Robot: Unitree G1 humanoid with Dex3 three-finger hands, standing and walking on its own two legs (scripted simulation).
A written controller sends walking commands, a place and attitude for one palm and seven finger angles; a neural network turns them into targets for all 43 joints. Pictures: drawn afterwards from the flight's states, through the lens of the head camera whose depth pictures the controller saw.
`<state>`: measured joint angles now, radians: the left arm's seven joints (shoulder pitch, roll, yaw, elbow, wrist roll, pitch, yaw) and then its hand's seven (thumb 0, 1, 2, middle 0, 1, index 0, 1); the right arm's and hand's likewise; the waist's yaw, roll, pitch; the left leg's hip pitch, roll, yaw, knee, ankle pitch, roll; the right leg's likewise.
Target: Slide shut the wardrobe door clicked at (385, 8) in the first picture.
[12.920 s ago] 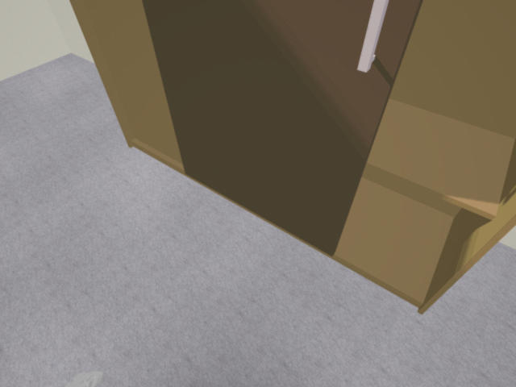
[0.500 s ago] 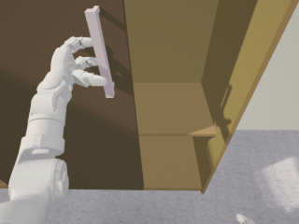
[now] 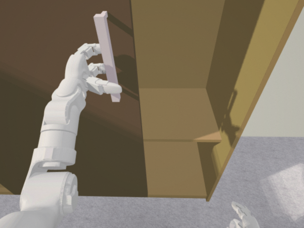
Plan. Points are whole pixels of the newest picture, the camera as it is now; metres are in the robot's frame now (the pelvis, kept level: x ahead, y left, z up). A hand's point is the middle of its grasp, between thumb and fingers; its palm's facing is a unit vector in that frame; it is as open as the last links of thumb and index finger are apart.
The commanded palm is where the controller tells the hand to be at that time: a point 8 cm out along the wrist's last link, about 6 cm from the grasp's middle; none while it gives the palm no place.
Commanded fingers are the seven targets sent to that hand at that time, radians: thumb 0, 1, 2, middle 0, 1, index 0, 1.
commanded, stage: slide the fingers in behind the handle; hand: left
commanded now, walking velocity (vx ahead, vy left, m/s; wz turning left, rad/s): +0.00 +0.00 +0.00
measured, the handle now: (111, 60) +0.47 +0.14 +0.24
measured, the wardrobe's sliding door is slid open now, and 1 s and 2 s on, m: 0.38 0.38 0.38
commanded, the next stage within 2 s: grip the handle and tug to test in 1.12 s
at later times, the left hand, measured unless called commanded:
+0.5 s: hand (114, 70) +0.42 +0.12 +0.24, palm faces +0.04 -1.00 +0.02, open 14.0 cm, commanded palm +0.40 +0.17 +0.24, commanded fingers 0.00 -0.50 0.30 -0.30 -1.20 -0.30 -1.20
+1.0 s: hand (111, 72) +0.41 +0.12 +0.24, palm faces +0.04 -1.00 +0.02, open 14.0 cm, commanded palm +0.39 +0.17 +0.24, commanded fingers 0.00 -0.50 0.30 -0.30 -1.20 -0.30 -1.20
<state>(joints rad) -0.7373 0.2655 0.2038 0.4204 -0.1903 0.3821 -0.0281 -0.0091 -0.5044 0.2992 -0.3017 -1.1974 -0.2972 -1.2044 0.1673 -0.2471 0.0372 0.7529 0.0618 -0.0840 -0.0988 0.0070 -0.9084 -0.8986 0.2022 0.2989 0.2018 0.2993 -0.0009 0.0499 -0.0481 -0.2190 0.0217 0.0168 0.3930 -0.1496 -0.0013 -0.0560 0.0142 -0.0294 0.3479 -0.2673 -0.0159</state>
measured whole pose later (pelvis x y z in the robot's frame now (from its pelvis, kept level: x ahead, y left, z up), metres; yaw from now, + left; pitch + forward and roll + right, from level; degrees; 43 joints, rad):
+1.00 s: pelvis +0.01 -0.01 +0.00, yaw +0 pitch -1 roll +0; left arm -0.73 0.23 0.19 0.38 -0.19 0.40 0.00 -0.01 -0.50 0.30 -0.30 -1.20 -0.29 -1.20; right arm 0.15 -0.25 0.03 0.76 0.05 -0.06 -0.09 0.01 -0.91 -0.90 0.20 0.30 0.20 0.30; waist 0.01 0.05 -0.05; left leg -0.21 0.03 0.01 0.39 -0.15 -0.01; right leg -0.05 0.02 -0.03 0.35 -0.28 -0.03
